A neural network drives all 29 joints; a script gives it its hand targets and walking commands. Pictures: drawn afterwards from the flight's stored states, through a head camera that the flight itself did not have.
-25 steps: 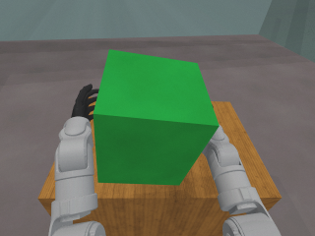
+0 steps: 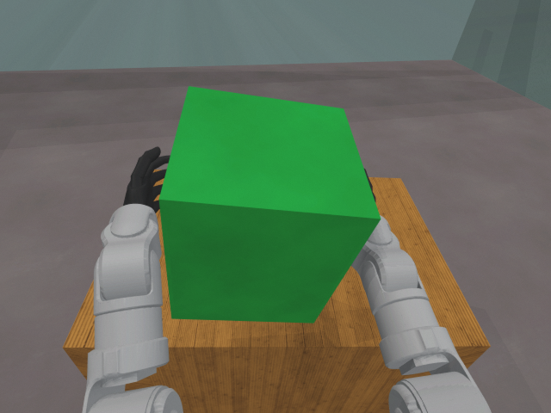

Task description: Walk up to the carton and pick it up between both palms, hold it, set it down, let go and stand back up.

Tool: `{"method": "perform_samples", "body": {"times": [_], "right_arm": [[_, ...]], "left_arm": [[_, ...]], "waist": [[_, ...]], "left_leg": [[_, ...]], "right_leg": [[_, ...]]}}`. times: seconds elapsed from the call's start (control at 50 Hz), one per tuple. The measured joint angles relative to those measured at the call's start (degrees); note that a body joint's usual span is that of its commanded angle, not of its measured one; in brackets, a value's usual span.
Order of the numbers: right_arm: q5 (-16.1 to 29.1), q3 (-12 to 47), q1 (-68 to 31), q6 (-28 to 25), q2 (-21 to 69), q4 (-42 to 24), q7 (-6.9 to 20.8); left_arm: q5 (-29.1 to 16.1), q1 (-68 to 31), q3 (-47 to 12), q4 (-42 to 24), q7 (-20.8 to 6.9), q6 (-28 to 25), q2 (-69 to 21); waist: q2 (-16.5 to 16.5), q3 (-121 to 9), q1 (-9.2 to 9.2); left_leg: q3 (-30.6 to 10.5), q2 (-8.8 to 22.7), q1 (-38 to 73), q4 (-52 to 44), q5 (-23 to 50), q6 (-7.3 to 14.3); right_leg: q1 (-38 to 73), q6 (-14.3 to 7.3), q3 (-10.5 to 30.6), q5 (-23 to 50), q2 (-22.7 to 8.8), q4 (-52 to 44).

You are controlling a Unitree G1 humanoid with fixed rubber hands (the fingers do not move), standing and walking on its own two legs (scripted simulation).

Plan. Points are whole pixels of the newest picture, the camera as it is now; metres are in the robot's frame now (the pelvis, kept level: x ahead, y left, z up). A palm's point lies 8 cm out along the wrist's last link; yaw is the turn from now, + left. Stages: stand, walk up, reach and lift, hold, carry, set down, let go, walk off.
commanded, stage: hold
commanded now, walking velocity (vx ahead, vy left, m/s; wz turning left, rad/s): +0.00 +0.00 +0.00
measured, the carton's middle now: (256, 214) +0.35 +0.01 +0.16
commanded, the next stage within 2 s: none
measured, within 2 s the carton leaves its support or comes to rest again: neither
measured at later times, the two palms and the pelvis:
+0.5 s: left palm (138, 204) +0.35 +0.16 +0.18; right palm (358, 212) +0.35 -0.14 +0.16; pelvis +0.00 +0.01 +0.00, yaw +0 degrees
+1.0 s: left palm (140, 206) +0.35 +0.16 +0.18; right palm (359, 213) +0.35 -0.14 +0.16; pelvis +0.00 +0.01 +0.00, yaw +0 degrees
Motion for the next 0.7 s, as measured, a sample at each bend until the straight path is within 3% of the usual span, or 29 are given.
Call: {"method": "perform_samples", "body": {"times": [0.7], "right_arm": [[1.2, 0.8, 1.3, -0.4, -0.7, -1.4, 0.1]], "left_arm": [[-0.2, 1.2, -1.2, -2.4, 1.0, 0.8, -0.5]], "waist": [[0.3, -0.1, 0.01]], "left_leg": [[0.6, -0.2, 0.0, 0.5, -0.5, 0.4]], "right_leg": [[0.3, 0.5, 0.6, 0.2, -0.1, -0.5]]}}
